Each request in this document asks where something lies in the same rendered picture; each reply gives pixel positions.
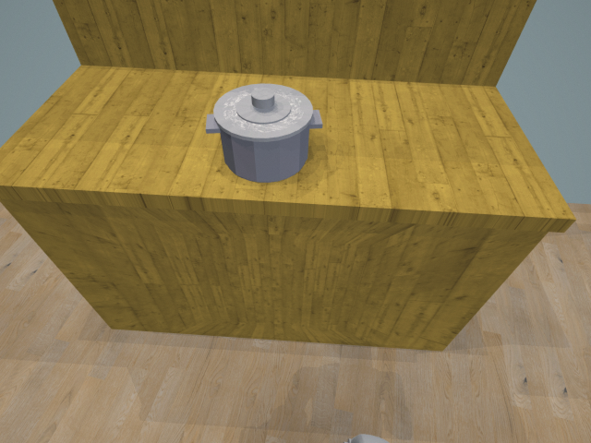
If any pot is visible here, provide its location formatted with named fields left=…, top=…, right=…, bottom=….
left=206, top=110, right=323, bottom=183

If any knob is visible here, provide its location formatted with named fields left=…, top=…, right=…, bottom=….
left=251, top=88, right=274, bottom=109

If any table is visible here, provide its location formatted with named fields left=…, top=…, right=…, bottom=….
left=0, top=0, right=576, bottom=351

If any lid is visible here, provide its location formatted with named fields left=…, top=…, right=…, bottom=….
left=213, top=83, right=313, bottom=142

